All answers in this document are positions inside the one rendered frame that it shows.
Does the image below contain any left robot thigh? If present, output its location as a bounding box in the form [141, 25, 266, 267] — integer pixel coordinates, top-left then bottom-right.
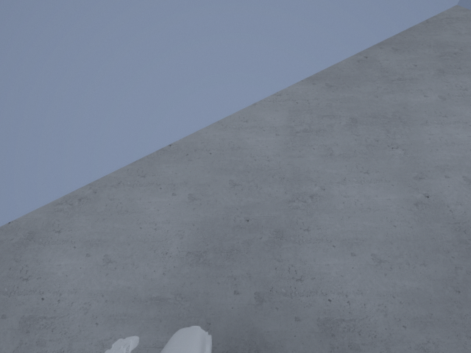
[161, 327, 212, 353]

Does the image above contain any robot left hand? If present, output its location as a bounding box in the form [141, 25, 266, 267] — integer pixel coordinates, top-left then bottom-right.
[105, 336, 139, 353]

